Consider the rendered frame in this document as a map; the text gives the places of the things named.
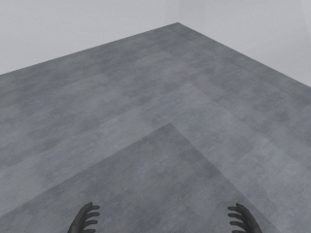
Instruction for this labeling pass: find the robot left hand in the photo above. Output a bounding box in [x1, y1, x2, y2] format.
[67, 202, 100, 233]

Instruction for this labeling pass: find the robot right hand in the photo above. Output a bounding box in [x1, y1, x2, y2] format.
[228, 203, 262, 233]

